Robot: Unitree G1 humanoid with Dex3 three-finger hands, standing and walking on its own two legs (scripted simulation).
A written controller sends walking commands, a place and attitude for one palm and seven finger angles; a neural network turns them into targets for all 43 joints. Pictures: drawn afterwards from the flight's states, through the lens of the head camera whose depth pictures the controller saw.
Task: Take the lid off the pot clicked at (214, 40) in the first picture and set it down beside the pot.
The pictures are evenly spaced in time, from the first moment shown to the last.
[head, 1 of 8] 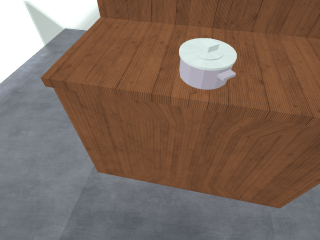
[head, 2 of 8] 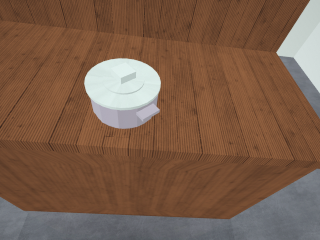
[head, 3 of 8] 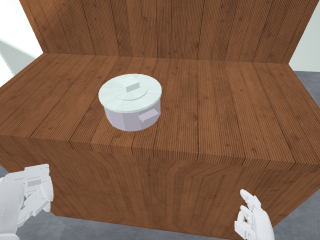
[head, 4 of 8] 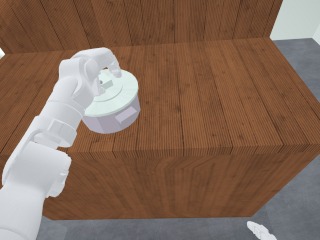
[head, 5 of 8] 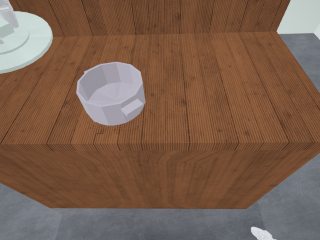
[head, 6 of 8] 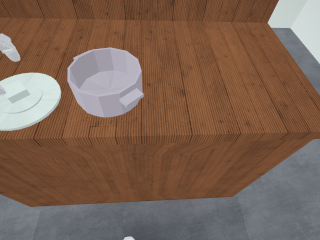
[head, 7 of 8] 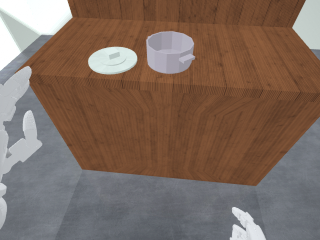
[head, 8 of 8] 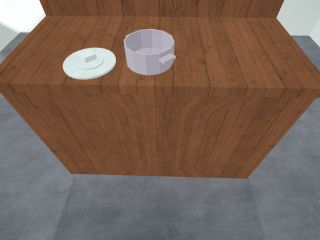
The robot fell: no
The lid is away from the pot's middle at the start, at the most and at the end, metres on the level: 0.00 0.22 0.22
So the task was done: yes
